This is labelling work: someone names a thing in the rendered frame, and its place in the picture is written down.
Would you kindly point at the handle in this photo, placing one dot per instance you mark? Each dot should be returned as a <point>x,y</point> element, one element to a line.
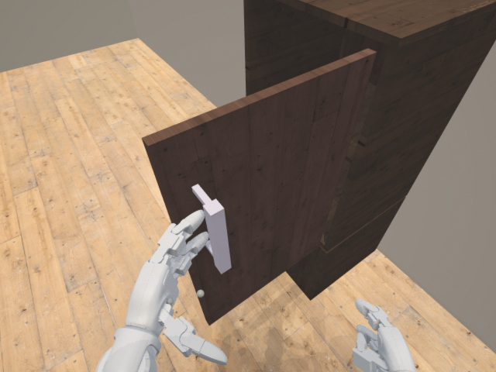
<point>218,245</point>

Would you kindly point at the robot left hand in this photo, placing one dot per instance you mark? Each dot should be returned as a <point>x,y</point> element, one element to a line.
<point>157,282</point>

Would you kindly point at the left robot forearm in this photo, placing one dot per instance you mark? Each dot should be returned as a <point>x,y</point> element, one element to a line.
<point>134,350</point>

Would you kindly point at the robot right hand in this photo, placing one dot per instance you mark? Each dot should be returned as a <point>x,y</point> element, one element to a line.
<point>388,350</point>

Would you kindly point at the cupboard door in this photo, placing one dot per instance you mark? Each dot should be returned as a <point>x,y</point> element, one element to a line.
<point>273,160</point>

